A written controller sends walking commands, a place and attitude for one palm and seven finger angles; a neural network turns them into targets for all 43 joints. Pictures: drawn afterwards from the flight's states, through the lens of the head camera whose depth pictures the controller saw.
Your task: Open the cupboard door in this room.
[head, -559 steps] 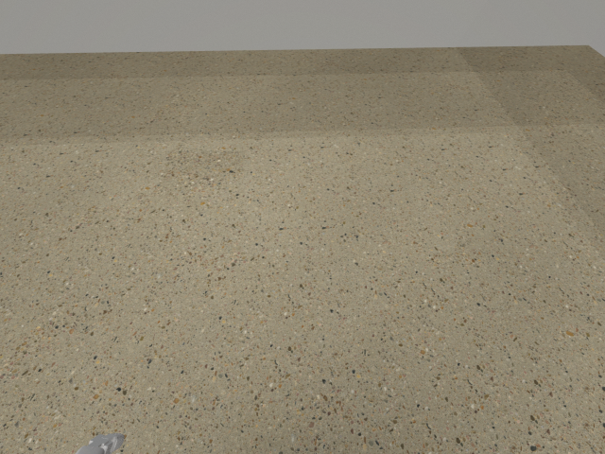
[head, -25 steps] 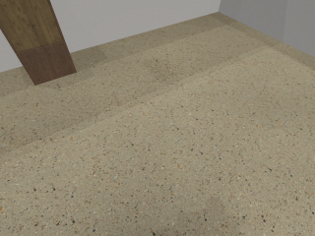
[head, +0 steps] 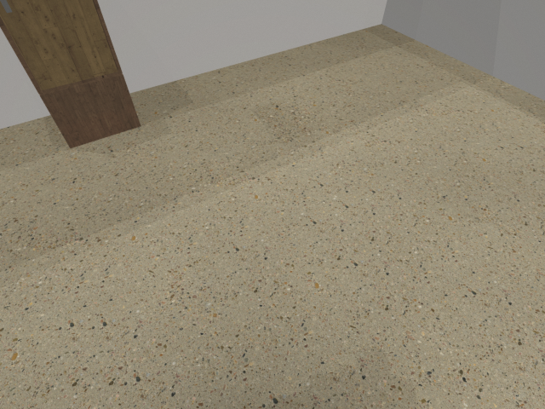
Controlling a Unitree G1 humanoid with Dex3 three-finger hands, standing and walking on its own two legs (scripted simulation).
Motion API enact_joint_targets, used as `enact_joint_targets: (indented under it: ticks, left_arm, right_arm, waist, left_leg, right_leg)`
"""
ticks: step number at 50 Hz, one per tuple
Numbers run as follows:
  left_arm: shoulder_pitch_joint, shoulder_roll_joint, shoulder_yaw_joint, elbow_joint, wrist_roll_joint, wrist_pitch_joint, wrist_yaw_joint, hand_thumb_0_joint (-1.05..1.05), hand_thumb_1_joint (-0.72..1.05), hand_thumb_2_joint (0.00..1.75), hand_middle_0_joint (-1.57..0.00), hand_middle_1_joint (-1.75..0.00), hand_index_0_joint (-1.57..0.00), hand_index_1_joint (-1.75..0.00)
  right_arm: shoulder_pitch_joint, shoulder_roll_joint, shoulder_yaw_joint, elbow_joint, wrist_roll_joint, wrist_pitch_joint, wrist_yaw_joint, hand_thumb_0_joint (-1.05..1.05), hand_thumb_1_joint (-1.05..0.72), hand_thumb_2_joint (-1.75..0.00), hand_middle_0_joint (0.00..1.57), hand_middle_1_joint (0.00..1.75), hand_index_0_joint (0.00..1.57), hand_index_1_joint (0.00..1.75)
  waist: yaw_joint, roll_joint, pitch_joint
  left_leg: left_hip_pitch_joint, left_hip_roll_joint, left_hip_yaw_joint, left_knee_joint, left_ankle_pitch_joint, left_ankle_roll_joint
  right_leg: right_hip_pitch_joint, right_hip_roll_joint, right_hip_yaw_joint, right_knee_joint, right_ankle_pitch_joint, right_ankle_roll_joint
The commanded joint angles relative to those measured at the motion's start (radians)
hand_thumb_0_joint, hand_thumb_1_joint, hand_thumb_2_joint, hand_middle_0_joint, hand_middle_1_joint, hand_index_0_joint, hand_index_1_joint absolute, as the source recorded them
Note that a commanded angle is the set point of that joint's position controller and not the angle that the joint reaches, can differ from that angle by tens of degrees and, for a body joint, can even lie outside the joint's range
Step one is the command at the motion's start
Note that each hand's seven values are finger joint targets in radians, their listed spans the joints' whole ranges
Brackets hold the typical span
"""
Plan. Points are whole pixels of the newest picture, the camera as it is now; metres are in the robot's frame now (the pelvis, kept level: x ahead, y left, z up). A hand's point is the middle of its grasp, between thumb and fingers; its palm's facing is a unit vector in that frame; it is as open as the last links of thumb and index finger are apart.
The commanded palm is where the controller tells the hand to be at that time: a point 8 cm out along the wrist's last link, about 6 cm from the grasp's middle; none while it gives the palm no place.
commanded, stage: turn or walk to find it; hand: left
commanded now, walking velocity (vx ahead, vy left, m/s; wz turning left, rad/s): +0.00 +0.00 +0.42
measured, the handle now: out of the picture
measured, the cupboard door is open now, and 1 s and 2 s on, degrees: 0 0 0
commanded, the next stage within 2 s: none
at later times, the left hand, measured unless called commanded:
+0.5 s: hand out of the picture +0.05 +0.21 -0.16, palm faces +0.22 -0.95 -0.23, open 7.4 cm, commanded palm none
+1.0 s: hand out of the picture -0.10 +0.14 -0.16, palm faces +0.48 -0.84 -0.26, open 7.4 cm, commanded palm none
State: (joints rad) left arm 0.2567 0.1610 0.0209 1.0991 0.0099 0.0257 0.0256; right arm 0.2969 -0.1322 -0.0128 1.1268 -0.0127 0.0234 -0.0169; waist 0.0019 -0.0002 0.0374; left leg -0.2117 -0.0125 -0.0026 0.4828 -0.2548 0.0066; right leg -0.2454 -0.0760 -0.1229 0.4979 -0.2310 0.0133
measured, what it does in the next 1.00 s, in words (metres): steps on the spot, turning left: right foot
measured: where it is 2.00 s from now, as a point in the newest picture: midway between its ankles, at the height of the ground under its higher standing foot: outside the picture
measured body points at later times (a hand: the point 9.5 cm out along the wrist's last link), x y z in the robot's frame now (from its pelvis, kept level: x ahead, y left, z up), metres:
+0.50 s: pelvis -0.01 +0.00 +0.00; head +0.02 +0.01 +0.45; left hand +0.04 +0.26 -0.14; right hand +0.09 -0.23 -0.14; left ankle -0.01 +0.11 -0.74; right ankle +0.00 -0.14 -0.69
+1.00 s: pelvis -0.03 -0.05 +0.00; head +0.01 -0.05 +0.45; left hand -0.12 +0.18 -0.14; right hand +0.15 -0.25 -0.16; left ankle -0.12 +0.07 -0.70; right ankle +0.02 -0.14 -0.74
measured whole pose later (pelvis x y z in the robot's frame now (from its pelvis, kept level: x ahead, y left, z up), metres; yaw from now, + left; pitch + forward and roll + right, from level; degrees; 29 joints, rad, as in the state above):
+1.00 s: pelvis -0.03 -0.05 +0.00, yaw +27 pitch -1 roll +2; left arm 0.27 0.19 0.03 0.97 0.03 0.01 0.01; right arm 0.16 -0.25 -0.06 1.00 -0.01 0.08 0.01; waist 0.02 0.01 0.09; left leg -0.34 0.03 0.02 0.84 -0.47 -0.06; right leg -0.24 -0.12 -0.21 0.54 -0.28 -0.02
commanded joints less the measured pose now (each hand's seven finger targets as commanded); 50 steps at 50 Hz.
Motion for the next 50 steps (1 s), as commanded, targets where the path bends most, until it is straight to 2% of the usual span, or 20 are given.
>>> enact_joint_targets:
  ticks: [1,5,7,9,10,11,12,13,16,18,23,27,29,30,31,32,34,36,46,50]
  left_arm:
    - [0.05,0.121,0.039,-0.061,0.006,-0.015,0.011,0.0,0.9,0.9,-0.2,-0.3,-0.2,-0.3]
    - [0.02,0.187,0.065,-0.116,0.011,-0.015,0.013,0.0,0.9,0.9,-0.2,-0.3,-0.2,-0.3]
    - [-0.016,0.19,0.07,-0.138,0.019,-0.016,0.016,0.0,0.9,0.9,-0.2,-0.3,-0.2,-0.3]
    - [-0.043,0.198,0.071,-0.148,0.019,-0.014,0.013,0.0,0.9,0.9,-0.2,-0.3,-0.2,-0.3]
    - [-0.044,0.188,0.069,-0.157,0.012,-0.008,0.009,0.0,0.9,0.9,-0.2,-0.3,-0.2,-0.3]
    - [-0.049,0.142,0.063,-0.174,0.004,0.001,0.003,0.0,0.9,0.9,-0.2,-0.3,-0.2,-0.3]
    - [-0.103,0.108,0.053,-0.21,0.004,0.007,0.004,0.0,0.9,0.9,-0.2,-0.3,-0.2,-0.3]
    - [-0.14,0.121,0.053,-0.214,0.012,0.016,0.008,0.0,0.9,0.9,-0.2,-0.3,-0.2,-0.3]
    - [-0.107,0.123,0.055,-0.191,0.012,0.001,-0.006,0.0,0.9,0.9,-0.2,-0.3,-0.2,-0.3]
    - [-0.105,0.115,0.051,-0.189,0.008,-0.002,-0.008,0.0,0.9,0.9,-0.2,-0.3,-0.2,-0.3]
    - [-0.15,0.109,0.043,-0.223,0.0,-0.002,-0.005,0.0,0.9,0.9,-0.2,-0.3,-0.2,-0.3]
    - [-0.078,0.121,0.044,-0.221,-0.005,-0.009,-0.003,0.0,0.9,0.9,-0.2,-0.3,-0.2,-0.3]
    - [0.0,0.148,0.05,-0.203,-0.003,-0.02,-0.001,0.0,0.9,0.9,-0.2,-0.3,-0.2,-0.3]
    - [0.013,0.21,0.06,-0.204,0.009,-0.03,0.006,0.0,0.9,0.9,-0.2,-0.3,-0.2,-0.3]
    - [0.01,0.291,0.077,-0.216,0.02,-0.035,0.011,0.0,0.9,0.9,-0.2,-0.3,-0.2,-0.3]
    - [0.005,0.291,0.081,-0.229,0.011,-0.035,0.012,0.0,0.9,0.9,-0.2,-0.3,-0.2,-0.3]
    - [-0.089,0.237,0.067,-0.243,0.009,-0.032,0.01,0.0,0.9,0.9,-0.2,-0.3,-0.2,-0.3]
    - [-0.138,0.194,0.055,-0.258,0.009,-0.036,0.009,0.0,0.9,0.9,-0.2,-0.3,-0.2,-0.3]
    - [0.078,0.251,0.065,-0.174,0.02,-0.037,0.006,0.0,0.9,0.9,-0.2,-0.3,-0.2,-0.3]
    - [0.068,0.269,0.072,-0.158,0.023,-0.029,0.005,0.0,0.9,0.9,-0.2,-0.3,-0.2,-0.3]
  right_arm:
    - [-0.007,-0.14,-0.042,-0.097,-0.003,-0.011,-0.001,0.0,-0.9,-0.9,0.2,0.3,0.2,0.3]
    - [0.015,-0.118,-0.055,-0.13,-0.008,0.003,0.004,0.0,-0.9,-0.9,0.2,0.3,0.2,0.3]
    - [0.003,-0.107,-0.06,-0.148,-0.007,0.006,0.009,0.0,-0.9,-0.9,0.2,0.3,0.2,0.3]
    - [0.019,-0.1,-0.055,-0.15,-0.002,-0.001,0.015,0.0,-0.9,-0.9,0.2,0.3,0.2,0.3]
    - [0.047,-0.117,-0.057,-0.15,-0.004,-0.007,0.016,0.0,-0.9,-0.9,0.2,0.3,0.2,0.3]
    - [0.066,-0.175,-0.067,-0.158,-0.011,-0.016,0.016,0.0,-0.9,-0.9,0.2,0.3,0.2,0.3]
    - [0.084,-0.243,-0.081,-0.16,-0.019,-0.02,0.009,0.0,-0.9,-0.9,0.2,0.3,0.2,0.3]
    - [0.087,-0.261,-0.087,-0.151,-0.017,-0.021,-0.003,0.0,-0.9,-0.9,0.2,0.3,0.2,0.3]
    - [-0.011,-0.228,-0.073,-0.179,-0.015,-0.031,-0.01,0.0,-0.9,-0.9,0.2,0.3,0.2,0.3]
    - [-0.014,-0.232,-0.074,-0.184,-0.013,-0.033,-0.011,0.0,-0.9,-0.9,0.2,0.3,0.2,0.3]
    - [0.002,-0.257,-0.086,-0.19,-0.015,-0.02,-0.006,0.0,-0.9,-0.9,0.2,0.3,0.2,0.3]
    - [-0.055,-0.269,-0.094,-0.22,-0.017,-0.007,0.003,0.0,-0.9,-0.9,0.2,0.3,0.2,0.3]
    - [-0.081,-0.257,-0.097,-0.234,-0.007,-0.003,0.009,0.0,-0.9,-0.9,0.2,0.3,0.2,0.3]
    - [-0.072,-0.206,-0.092,-0.244,0.003,-0.003,0.015,0.0,-0.9,-0.9,0.2,0.3,0.2,0.3]
    - [-0.081,-0.153,-0.08,-0.274,0.001,-0.002,0.02,0.0,-0.9,-0.9,0.2,0.3,0.2,0.3]
    - [-0.123,-0.2,-0.091,-0.279,-0.011,0.013,0.015,0.0,-0.9,-0.9,0.2,0.3,0.2,0.3]
    - [-0.109,-0.201,-0.098,-0.243,-0.011,0.03,0.023,0.0,-0.9,-0.9,0.2,0.3,0.2,0.3]
    - [-0.05,-0.184,-0.094,-0.212,-0.012,0.034,0.033,0.0,-0.9,-0.9,0.2,0.3,0.2,0.3]
    - [-0.198,-0.165,-0.059,-0.225,0.002,0.023,0.03,0.0,-0.9,-0.9,0.2,0.3,0.2,0.3]
    - [-0.179,-0.161,-0.051,-0.218,0.009,0.011,0.025,0.0,-0.9,-0.9,0.2,0.3,0.2,0.3]
  waist:
    - [0.024,-0.021,0.019]
    - [0.018,-0.192,-0.035]
    - [0.008,-0.176,-0.027]
    - [-0.012,-0.124,-0.029]
    - [-0.026,-0.045,-0.045]
    - [-0.038,0.173,-0.023]
    - [-0.062,0.327,0.004]
    - [-0.069,0.289,0.008]
    - [-0.016,0.132,-0.038]
    - [-0.021,0.119,-0.076]
    - [-0.044,0.133,-0.089]
    - [-0.014,0.178,-0.1]
    - [0.023,0.124,-0.123]
    - [0.026,-0.028,-0.118]
    - [0.03,-0.264,-0.077]
    - [0.05,-0.259,-0.052]
    - [-0.008,-0.144,0.03]
    - [-0.045,-0.13,0.012]
    - [0.059,-0.189,-0.057]
    - [0.045,-0.211,-0.09]
  left_leg:
    - [-0.208,0.099,-0.121,-0.065,-0.001,0.034]
    - [-0.191,0.036,0.012,0.242,-0.116,-0.007]
    - [-0.183,0.067,0.032,0.321,-0.198,-0.015]
    - [-0.11,0.078,0.053,0.177,-0.126,-0.024]
    - [-0.03,0.092,0.009,0.049,0.0,-0.008]
    - [-0.007,0.216,-0.232,-0.087,0.119,0.049]
    - [-0.021,0.351,-0.448,-0.248,0.139,0.133]
    - [-0.042,0.361,-0.473,-0.262,0.136,0.159]
    - [0.015,0.288,-0.337,-0.184,0.247,0.167]
    - [0.075,0.253,-0.282,-0.156,0.359,0.163]
    - [0.12,0.252,-0.312,-0.125,0.453,0.179]
    - [0.024,0.208,-0.321,-0.084,0.428,0.148]
    - [-0.067,0.146,-0.283,-0.011,0.304,0.085]
    - [-0.224,0.072,-0.21,0.101,0.113,0.026]
    - [-0.382,-0.054,-0.058,0.296,-0.225,-0.038]
    - [-0.354,-0.019,-0.087,0.481,-0.325,-0.033]
    - [-0.337,0.01,-0.097,0.686,-0.222,-0.029]
    - [-0.322,0.023,-0.063,0.729,-0.134,-0.045]
    - [-0.249,0.035,0.034,0.399,-0.223,-0.072]
    - [-0.142,0.027,0.076,0.203,-0.194,-0.052]
  right_leg:
    - [0.062,-0.103,0.089,-0.075,-0.098,-0.014]
    - [0.018,-0.3,0.213,-0.201,-0.147,-0.128]
    - [-0.019,-0.334,0.178,-0.173,-0.017,-0.154]
    - [-0.033,-0.304,0.074,-0.053,0.108,-0.117]
    - [-0.093,-0.25,0.017,0.043,0.059,-0.066]
    - [-0.211,-0.11,-0.057,0.222,-0.107,0.013]
    - [-0.291,-0.008,-0.041,0.431,-0.338,0.049]
    - [-0.31,-0.024,0.067,0.554,-0.34,0.035]
    - [-0.319,-0.024,0.109,0.613,-0.219,0.039]
    - [-0.301,-0.01,0.109,0.569,-0.202,0.05]
    - [-0.248,0.022,0.109,0.396,-0.238,0.061]
    - [-0.067,0.057,0.085,0.141,-0.163,0.051]
    - [0.107,0.041,0.074,-0.104,0.023,0.049]
    - [0.232,-0.101,0.206,-0.185,0.017,0.008]
    - [0.248,-0.336,0.445,-0.226,0.101,-0.098]
    - [0.097,-0.406,0.478,-0.247,0.115,-0.173]
    - [-0.022,-0.306,0.348,-0.238,0.062,-0.163]
    - [-0.004,-0.231,0.204,-0.199,0.137,-0.125]
    - [0.21,-0.277,0.135,-0.114,0.485,-0.163]
    - [0.194,-0.288,0.112,-0.063,0.488,-0.152]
